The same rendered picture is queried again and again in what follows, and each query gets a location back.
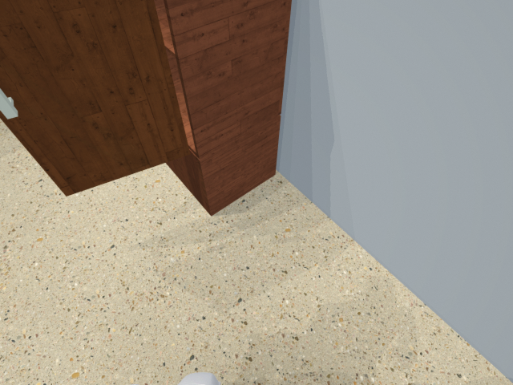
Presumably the handle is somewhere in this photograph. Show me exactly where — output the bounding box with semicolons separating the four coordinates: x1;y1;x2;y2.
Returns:
0;88;18;119

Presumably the cupboard door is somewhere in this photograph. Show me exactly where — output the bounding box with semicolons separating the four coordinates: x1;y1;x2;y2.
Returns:
0;0;190;197

